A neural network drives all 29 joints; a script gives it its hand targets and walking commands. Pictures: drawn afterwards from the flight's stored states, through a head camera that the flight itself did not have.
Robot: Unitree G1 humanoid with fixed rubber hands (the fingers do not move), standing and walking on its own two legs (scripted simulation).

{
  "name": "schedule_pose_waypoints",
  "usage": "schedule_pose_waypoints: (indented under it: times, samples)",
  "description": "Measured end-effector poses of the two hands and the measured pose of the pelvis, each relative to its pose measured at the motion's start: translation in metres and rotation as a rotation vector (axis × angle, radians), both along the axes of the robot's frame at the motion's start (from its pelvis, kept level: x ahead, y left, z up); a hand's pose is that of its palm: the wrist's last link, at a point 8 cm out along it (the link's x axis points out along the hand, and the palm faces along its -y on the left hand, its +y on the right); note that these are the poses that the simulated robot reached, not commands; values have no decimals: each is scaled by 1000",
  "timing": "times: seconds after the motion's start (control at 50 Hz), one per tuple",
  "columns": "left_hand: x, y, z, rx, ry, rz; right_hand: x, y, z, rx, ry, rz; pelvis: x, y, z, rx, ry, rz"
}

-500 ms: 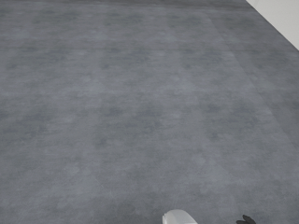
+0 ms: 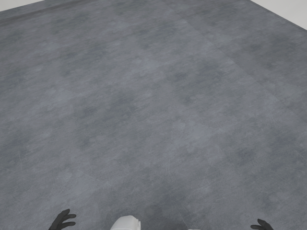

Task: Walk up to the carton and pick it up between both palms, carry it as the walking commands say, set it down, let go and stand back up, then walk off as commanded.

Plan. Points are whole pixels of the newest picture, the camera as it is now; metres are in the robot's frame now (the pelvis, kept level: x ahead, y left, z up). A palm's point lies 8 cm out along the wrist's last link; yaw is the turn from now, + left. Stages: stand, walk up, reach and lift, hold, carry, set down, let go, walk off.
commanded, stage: walk off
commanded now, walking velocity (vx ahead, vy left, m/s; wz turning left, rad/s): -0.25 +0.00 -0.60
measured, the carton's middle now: out of the picture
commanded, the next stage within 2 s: stand in 1.08 s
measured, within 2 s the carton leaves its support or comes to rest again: neither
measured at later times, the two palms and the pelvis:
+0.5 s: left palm out of the picture -0.02 +0.32 -0.14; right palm out of the picture -0.08 -0.22 -0.07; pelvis -0.15 +0.06 +0.00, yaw -18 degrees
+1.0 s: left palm out of the picture -0.05 +0.26 -0.09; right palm out of the picture -0.38 -0.19 -0.12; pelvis -0.31 +0.10 +0.00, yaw -35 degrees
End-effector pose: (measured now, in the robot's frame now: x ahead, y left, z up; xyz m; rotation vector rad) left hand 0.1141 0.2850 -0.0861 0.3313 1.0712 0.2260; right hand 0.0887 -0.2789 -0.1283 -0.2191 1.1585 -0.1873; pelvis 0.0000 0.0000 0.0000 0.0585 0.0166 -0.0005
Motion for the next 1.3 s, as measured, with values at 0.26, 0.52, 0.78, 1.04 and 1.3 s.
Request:
schedule_pose_waypoints:
  times: [0.26, 0.52, 0.78, 1.04, 1.3]
  samples:
    - [-68, 19, -47, -121, 49, -102, -99, 31, 27, -113, -70, -119, -87, 43, -9, -59, 5, -143]
    - [-132, 30, -53, -134, 179, -232, -179, 54, 51, -134, -200, -221, -161, 65, -1, -114, -2, -321]
    - [-150, -22, -16, -11, 65, -502, -403, 52, -6, -16, 7, -508, -254, 63, -8, -38, -15, -494]
    - [-167, -19, -15, -36, 15, -645, -476, 99, 9, -37, -33, -629, -314, 108, -3, -13, 3, -635]
    - [-222, 55, -53, -107, 155, -694, -555, 194, 46, -147, -7, -718, -348, 181, 1, -103, 23, -740]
